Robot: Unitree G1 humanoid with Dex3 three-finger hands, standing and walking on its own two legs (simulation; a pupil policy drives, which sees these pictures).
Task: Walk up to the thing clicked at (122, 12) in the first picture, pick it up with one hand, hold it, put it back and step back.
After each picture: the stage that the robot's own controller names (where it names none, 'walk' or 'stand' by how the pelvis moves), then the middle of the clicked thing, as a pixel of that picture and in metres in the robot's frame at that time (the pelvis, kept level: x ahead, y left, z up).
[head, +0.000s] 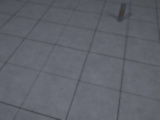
stand; (121, 12) +1.87 -0.61 -0.65
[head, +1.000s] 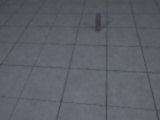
walk; (98, 23) +1.81 -0.14 -0.62
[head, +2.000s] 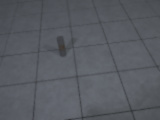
walk; (61, 46) +1.20 +0.25 -0.64
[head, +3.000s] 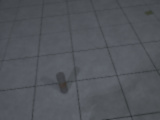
walk; (62, 83) +0.78 +0.22 -0.65
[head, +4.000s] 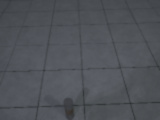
walk; (69, 109) +0.55 +0.12 -0.65
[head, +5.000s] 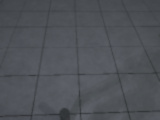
stand; (65, 119) +0.46 +0.10 -0.65
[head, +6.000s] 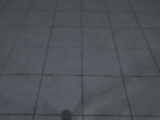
stand; out of the picture +0.45 +0.10 -0.65
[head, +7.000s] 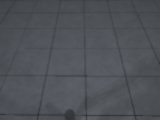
stand; out of the picture +0.46 +0.10 -0.66
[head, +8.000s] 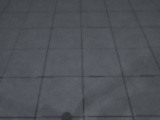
stand; out of the picture +0.43 +0.11 -0.66
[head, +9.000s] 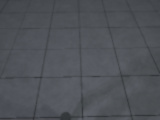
stand; out of the picture +0.43 +0.11 -0.66
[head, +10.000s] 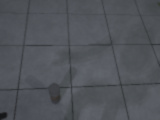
go down; (55, 94) +0.47 +0.11 -0.57
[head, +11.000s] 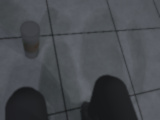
go down; (31, 43) +0.53 +0.14 -0.25
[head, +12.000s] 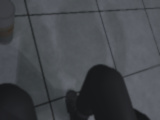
close in; (3, 25) +0.53 +0.16 -0.22
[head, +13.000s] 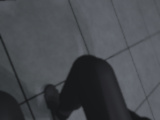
close in; out of the picture +0.53 +0.19 -0.18
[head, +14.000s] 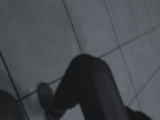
lift; out of the picture +0.52 +0.19 -0.18
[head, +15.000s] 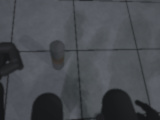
lift; (57, 57) +0.53 +0.10 -0.33
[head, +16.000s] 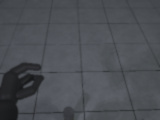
go down; (68, 118) +0.46 +0.08 -0.61
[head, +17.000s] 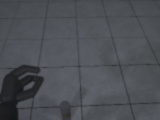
hold; (65, 112) +0.47 +0.10 -0.62
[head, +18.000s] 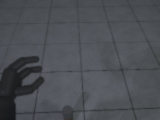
stand; (68, 117) +0.46 +0.09 -0.61
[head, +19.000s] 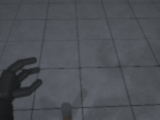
stand; (66, 114) +0.46 +0.09 -0.61
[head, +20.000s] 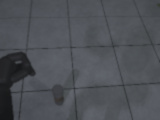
crouch; (58, 95) +0.48 +0.10 -0.57
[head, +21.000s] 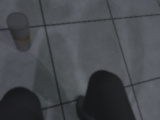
lower; (21, 35) +0.55 +0.12 -0.25
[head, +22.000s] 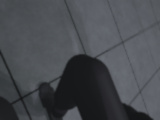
lower; out of the picture +0.53 +0.20 -0.18
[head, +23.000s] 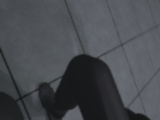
lower; out of the picture +0.53 +0.20 -0.18
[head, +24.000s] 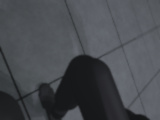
lower; out of the picture +0.53 +0.20 -0.18
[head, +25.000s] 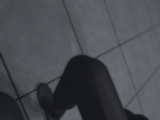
lower; out of the picture +0.53 +0.20 -0.19
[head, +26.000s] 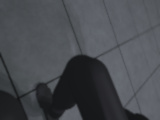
open; out of the picture +0.53 +0.20 -0.19
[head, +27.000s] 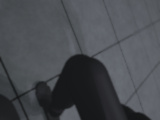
rise; out of the picture +0.54 +0.20 -0.19
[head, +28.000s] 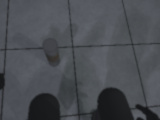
walk; (52, 54) +0.53 +0.11 -0.35
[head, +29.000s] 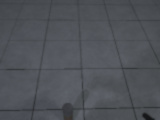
stand; (68, 114) +0.46 +0.07 -0.59
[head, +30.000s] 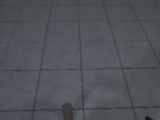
stand; (67, 114) +0.47 +0.08 -0.60
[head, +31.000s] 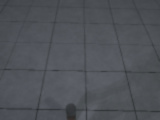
stand; (71, 115) +0.47 +0.07 -0.63
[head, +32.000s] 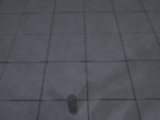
walk; (72, 105) +0.49 +0.08 -0.65
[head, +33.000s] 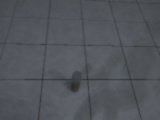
walk; (75, 82) +0.64 -0.02 -0.64
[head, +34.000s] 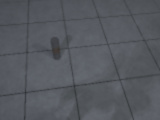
walk; (55, 49) +0.93 +0.22 -0.62
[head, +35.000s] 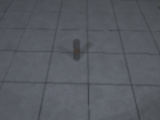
stand; (76, 50) +1.14 +0.07 -0.63
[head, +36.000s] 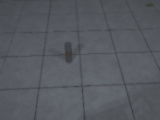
stand; (68, 53) +1.11 +0.12 -0.65
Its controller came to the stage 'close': yes
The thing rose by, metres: 0.00
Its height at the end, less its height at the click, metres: +0.00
